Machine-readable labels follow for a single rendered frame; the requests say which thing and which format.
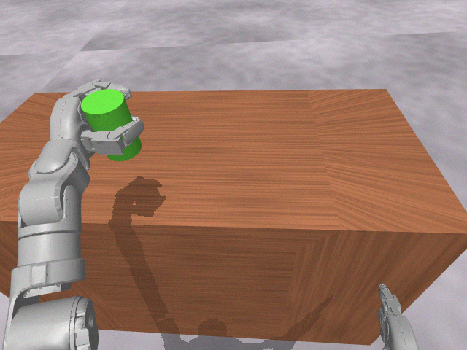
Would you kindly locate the can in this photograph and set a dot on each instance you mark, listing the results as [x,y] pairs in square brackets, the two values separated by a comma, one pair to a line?
[106,110]

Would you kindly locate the left robot hand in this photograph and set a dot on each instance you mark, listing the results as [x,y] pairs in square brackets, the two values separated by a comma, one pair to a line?
[68,121]

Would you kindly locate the right robot hand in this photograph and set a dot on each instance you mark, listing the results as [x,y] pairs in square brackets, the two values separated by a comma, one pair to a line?
[395,330]

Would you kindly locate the left robot arm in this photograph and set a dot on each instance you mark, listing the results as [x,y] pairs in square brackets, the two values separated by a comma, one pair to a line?
[49,256]

